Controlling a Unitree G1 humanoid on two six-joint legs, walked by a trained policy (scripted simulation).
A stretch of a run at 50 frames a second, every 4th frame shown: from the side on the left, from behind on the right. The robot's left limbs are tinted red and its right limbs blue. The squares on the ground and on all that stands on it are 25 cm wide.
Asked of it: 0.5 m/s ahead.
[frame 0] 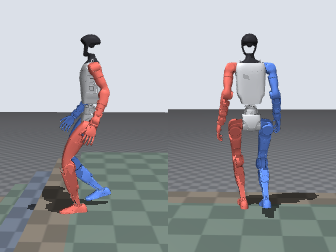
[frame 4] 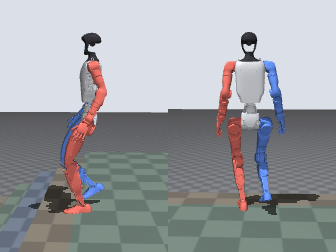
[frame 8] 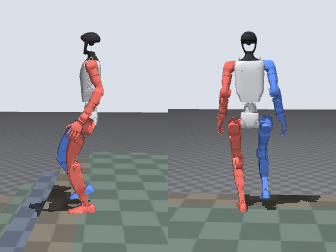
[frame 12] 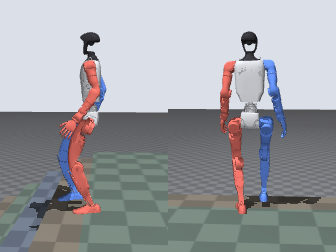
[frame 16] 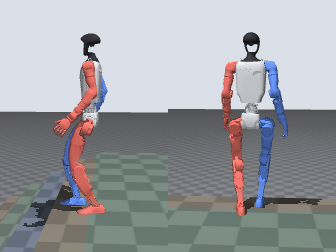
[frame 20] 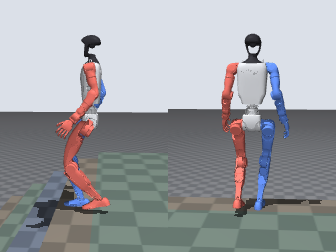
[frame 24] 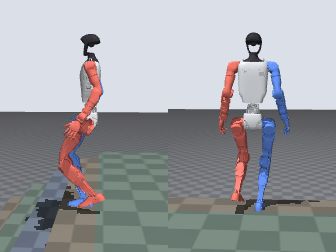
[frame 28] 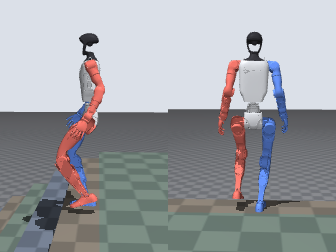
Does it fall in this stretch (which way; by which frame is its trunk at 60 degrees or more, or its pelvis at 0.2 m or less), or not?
no
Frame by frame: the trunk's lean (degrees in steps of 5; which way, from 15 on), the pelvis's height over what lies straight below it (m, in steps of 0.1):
0: 0, 0.7
4: 0, 0.8
8: 0, 0.8
12: 0, 0.8
16: 0, 0.7
20: 0, 0.7
24: 0, 0.7
28: 0, 0.8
